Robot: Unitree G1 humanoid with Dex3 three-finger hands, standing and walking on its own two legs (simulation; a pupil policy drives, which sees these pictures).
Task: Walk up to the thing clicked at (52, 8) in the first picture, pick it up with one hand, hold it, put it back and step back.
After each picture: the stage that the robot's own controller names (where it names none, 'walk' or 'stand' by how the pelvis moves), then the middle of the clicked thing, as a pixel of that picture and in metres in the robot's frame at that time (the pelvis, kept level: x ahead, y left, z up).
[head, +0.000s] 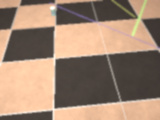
stand; (53, 11) +2.00 +0.46 -0.72
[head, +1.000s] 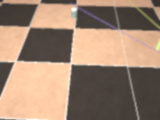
walk; (74, 13) +1.91 +0.12 -0.70
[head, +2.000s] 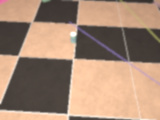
walk; (73, 37) +1.35 +0.09 -0.72
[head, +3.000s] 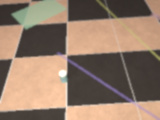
walk; (63, 76) +0.85 +0.20 -0.70
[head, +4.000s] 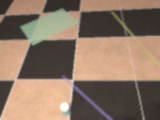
walk; (65, 109) +0.53 +0.24 -0.70
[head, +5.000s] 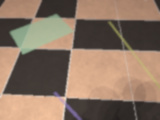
stand; out of the picture +0.35 +0.23 -0.70
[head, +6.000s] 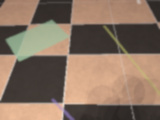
stand; out of the picture +0.33 +0.24 -0.72
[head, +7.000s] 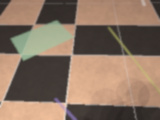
stand; out of the picture +0.34 +0.23 -0.73
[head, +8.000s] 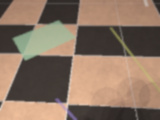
stand; out of the picture +0.33 +0.23 -0.73
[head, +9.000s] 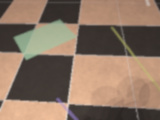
stand; out of the picture +0.33 +0.22 -0.73
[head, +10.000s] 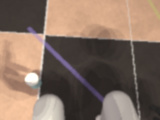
go down; (33, 81) +0.40 +0.24 -0.44
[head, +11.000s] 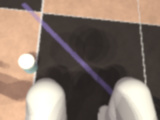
go down; (28, 64) +0.42 +0.25 -0.31
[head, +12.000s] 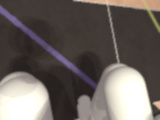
close in; out of the picture +0.40 +0.29 -0.23
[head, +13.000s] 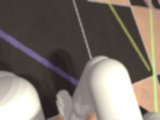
close; out of the picture +0.40 +0.30 -0.22
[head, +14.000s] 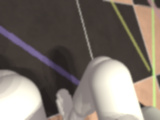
lift; out of the picture +0.39 +0.31 -0.23
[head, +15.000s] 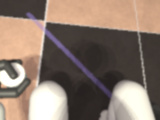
lift; (15, 79) +0.32 +0.25 -0.08
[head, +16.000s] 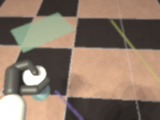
hold; (37, 84) +0.34 +0.18 +0.04
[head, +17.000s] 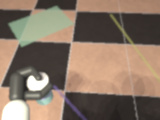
hold; (41, 89) +0.33 +0.17 -0.01
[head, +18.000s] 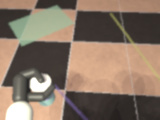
hold; (43, 90) +0.33 +0.17 -0.02
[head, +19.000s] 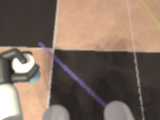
crouch; (27, 69) +0.40 +0.20 -0.08
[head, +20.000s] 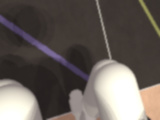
lower; out of the picture +0.42 +0.29 -0.21
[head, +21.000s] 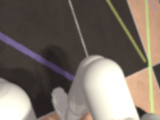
lower; out of the picture +0.41 +0.32 -0.22
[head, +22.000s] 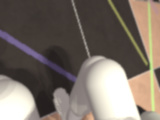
lower; out of the picture +0.41 +0.31 -0.22
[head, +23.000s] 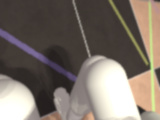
lower; out of the picture +0.41 +0.31 -0.22
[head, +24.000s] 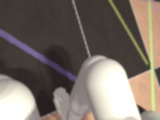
loosen; out of the picture +0.41 +0.31 -0.22
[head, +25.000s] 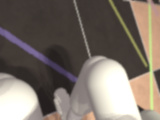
withdraw; out of the picture +0.40 +0.30 -0.23
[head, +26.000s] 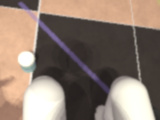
walk; (27, 62) +0.43 +0.25 -0.29
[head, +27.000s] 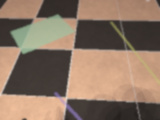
stand; out of the picture +0.36 +0.20 -0.65
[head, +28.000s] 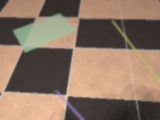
stand; out of the picture +0.38 +0.22 -0.67
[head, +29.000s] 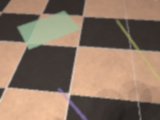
stand; out of the picture +0.37 +0.21 -0.69
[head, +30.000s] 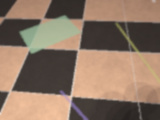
walk; out of the picture +0.39 +0.21 -0.72
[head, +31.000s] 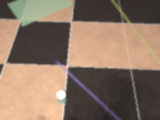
walk; (61, 97) +0.52 +0.18 -0.70
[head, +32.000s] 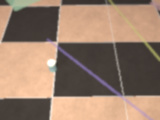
walk; (52, 66) +0.80 +0.30 -0.69
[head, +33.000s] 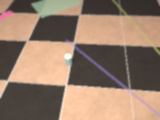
stand; (68, 60) +1.07 +0.22 -0.70
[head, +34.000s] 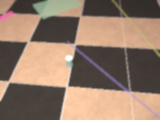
stand; (69, 61) +1.06 +0.20 -0.73
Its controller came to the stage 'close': yes
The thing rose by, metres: 0.71
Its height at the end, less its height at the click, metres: +0.00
